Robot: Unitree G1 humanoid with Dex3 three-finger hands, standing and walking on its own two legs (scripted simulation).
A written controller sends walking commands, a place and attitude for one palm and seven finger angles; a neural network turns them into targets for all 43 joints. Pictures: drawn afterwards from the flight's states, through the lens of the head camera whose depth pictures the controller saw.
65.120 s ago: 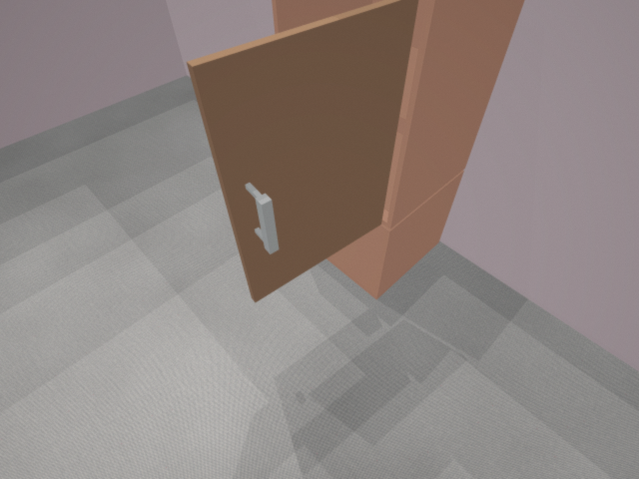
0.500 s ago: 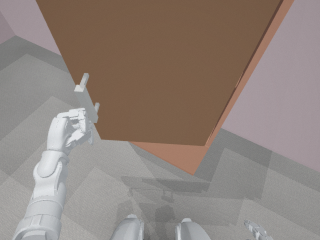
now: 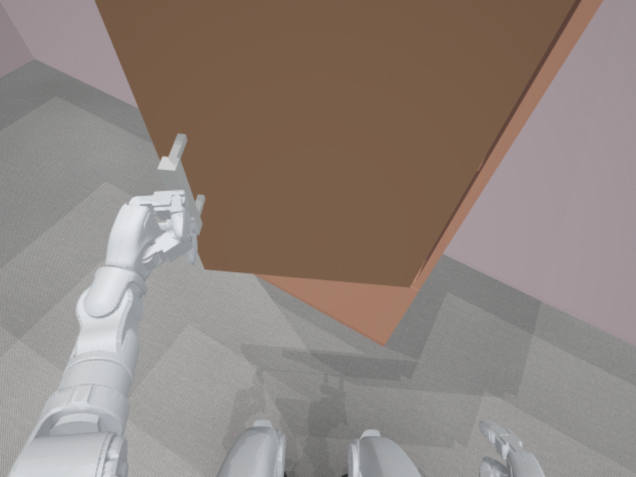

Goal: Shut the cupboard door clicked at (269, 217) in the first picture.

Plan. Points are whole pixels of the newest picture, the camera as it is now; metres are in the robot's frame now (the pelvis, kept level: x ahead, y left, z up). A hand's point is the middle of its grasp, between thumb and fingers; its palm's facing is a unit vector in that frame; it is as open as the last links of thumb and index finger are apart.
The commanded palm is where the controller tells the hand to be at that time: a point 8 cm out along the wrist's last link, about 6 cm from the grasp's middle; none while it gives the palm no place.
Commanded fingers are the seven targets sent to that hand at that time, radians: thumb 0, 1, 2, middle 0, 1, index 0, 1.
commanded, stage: push the door shut along its arc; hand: left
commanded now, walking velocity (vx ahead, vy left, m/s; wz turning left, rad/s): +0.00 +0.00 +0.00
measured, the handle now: (186, 187) +0.47 +0.20 +0.05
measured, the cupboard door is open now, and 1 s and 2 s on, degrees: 26 11 0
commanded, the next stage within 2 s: pull the fist back off the door in 1.62 s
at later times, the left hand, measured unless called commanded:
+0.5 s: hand (213, 201) +0.45 +0.16 +0.05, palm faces -0.23 -0.97 -0.02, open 3.1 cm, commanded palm +0.45 +0.20 +0.05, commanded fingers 0.00 0.90 0.90 -1.30 -1.50 -1.30 -1.50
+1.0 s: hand (251, 170) +0.51 +0.12 +0.06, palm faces -0.35 -0.94 -0.02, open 3.1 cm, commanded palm +0.51 +0.16 +0.05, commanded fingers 0.00 0.90 0.90 -1.30 -1.50 -1.30 -1.50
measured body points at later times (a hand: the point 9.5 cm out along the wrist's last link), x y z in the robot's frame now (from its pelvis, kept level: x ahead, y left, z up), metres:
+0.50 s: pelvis -0.01 +0.00 -0.01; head +0.10 +0.02 +0.42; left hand +0.46 +0.21 +0.06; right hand +0.05 -0.27 -0.12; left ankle +0.04 +0.08 -0.64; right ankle +0.02 -0.10 -0.64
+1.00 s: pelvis -0.01 +0.00 -0.03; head +0.13 +0.01 +0.40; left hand +0.52 +0.17 +0.06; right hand +0.02 -0.28 -0.14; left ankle +0.04 +0.08 -0.64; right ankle +0.02 -0.10 -0.64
